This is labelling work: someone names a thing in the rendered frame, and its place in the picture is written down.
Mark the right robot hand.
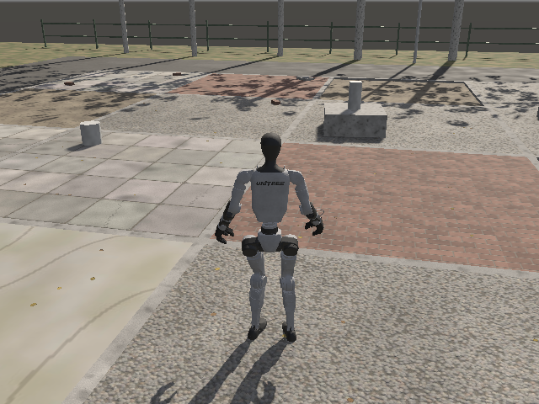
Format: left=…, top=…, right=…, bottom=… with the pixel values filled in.
left=305, top=217, right=324, bottom=236

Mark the robot right upper arm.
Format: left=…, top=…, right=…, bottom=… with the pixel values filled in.
left=288, top=169, right=313, bottom=215

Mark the left robot hand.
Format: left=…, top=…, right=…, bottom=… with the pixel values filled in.
left=215, top=225, right=234, bottom=244

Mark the robot left upper arm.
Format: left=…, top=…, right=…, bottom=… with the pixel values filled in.
left=228, top=169, right=253, bottom=214

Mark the robot right forearm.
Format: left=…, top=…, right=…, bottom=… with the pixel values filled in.
left=306, top=202, right=321, bottom=226

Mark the left robot shin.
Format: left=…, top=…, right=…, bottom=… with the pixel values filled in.
left=249, top=274, right=265, bottom=329

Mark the robot torso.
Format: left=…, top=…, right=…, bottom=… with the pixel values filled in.
left=250, top=165, right=290, bottom=253

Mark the robot left forearm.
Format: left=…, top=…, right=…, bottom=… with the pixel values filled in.
left=218, top=200, right=236, bottom=231

